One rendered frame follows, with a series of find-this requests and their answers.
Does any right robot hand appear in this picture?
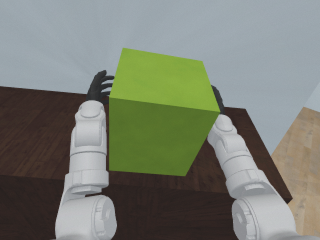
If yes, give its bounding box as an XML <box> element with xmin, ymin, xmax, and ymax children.
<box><xmin>211</xmin><ymin>85</ymin><xmax>225</xmax><ymax>115</ymax></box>

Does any carton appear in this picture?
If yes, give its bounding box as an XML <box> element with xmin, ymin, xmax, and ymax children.
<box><xmin>109</xmin><ymin>47</ymin><xmax>221</xmax><ymax>177</ymax></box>

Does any robot right upper arm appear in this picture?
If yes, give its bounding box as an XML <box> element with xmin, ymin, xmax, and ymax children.
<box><xmin>231</xmin><ymin>193</ymin><xmax>320</xmax><ymax>240</ymax></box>

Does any right robot forearm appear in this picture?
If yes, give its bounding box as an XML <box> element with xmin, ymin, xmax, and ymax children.
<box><xmin>207</xmin><ymin>114</ymin><xmax>296</xmax><ymax>230</ymax></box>

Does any robot left upper arm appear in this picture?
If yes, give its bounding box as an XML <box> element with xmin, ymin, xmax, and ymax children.
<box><xmin>51</xmin><ymin>195</ymin><xmax>117</xmax><ymax>240</ymax></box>

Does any left robot forearm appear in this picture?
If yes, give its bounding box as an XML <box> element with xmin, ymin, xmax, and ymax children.
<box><xmin>55</xmin><ymin>100</ymin><xmax>109</xmax><ymax>238</ymax></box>

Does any left robot hand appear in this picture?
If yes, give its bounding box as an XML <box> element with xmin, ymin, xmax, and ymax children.
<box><xmin>85</xmin><ymin>70</ymin><xmax>115</xmax><ymax>106</ymax></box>

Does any pedestal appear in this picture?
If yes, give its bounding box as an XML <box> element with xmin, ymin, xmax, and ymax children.
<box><xmin>0</xmin><ymin>86</ymin><xmax>293</xmax><ymax>240</ymax></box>

